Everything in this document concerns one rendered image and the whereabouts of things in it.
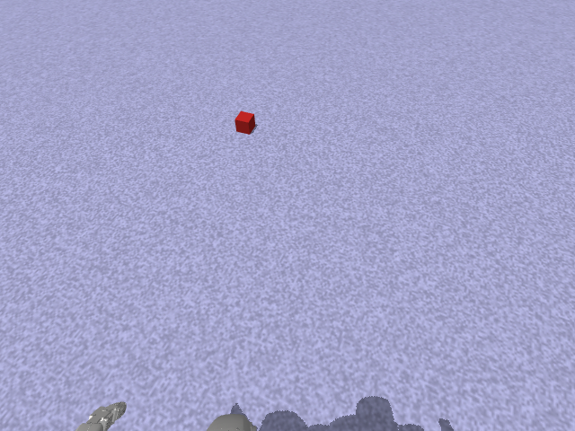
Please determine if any left robot hand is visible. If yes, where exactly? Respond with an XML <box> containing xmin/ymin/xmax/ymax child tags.
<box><xmin>76</xmin><ymin>402</ymin><xmax>127</xmax><ymax>431</ymax></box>

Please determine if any cube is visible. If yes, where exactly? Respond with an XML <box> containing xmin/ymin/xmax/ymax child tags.
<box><xmin>234</xmin><ymin>111</ymin><xmax>255</xmax><ymax>135</ymax></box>

